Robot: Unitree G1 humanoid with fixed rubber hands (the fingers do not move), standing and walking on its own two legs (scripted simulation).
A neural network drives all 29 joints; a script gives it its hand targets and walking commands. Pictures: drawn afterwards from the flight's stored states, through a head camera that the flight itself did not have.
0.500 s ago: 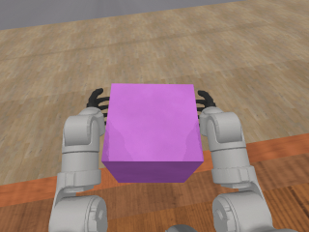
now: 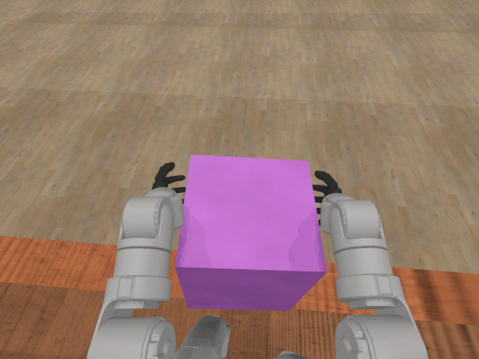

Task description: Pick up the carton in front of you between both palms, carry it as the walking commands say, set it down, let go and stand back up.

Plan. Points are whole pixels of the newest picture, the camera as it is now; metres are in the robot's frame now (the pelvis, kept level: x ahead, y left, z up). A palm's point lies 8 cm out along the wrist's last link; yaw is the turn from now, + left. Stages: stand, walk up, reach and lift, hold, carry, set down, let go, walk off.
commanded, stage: carry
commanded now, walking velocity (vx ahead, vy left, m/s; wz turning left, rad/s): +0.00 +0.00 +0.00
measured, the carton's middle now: (244, 239) +0.34 +0.04 -0.04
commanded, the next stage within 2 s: none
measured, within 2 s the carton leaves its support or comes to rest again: neither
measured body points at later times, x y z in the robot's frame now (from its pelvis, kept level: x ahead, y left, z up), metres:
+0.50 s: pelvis +0.32 +0.01 -0.16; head +0.33 +0.00 +0.29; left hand +0.70 +0.12 -0.06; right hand +0.67 -0.16 -0.07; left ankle +0.32 +0.04 -0.86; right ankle +0.31 -0.15 -0.76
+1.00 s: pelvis +0.64 -0.09 -0.35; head +0.65 -0.09 +0.10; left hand +0.99 +0.09 -0.23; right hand +1.01 -0.20 -0.25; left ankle +0.65 +0.07 -0.95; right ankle +0.65 -0.10 -1.03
